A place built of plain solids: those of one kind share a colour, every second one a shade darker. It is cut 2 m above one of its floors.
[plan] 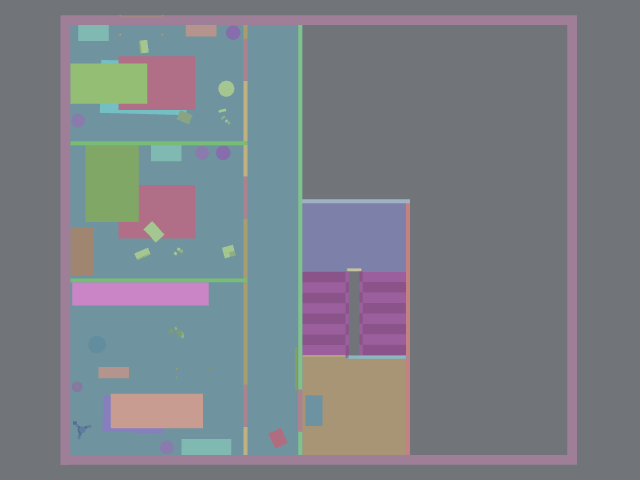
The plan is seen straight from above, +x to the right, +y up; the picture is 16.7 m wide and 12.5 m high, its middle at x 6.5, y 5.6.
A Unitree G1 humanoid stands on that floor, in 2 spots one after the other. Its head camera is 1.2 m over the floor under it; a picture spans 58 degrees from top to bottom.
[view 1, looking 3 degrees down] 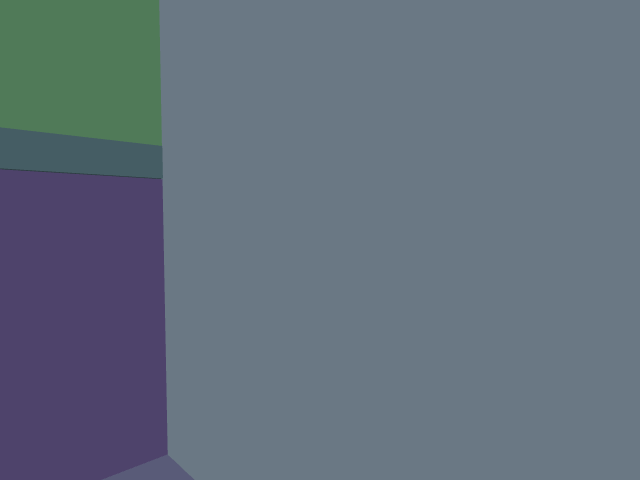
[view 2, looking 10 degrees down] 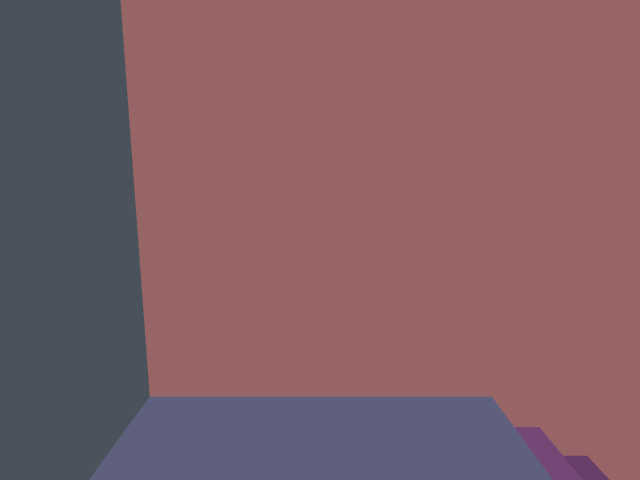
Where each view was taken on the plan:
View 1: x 8.13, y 5.67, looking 137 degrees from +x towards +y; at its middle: core_wall_back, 1.31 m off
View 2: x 6.65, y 5.67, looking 0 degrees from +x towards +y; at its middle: core_wall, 2.12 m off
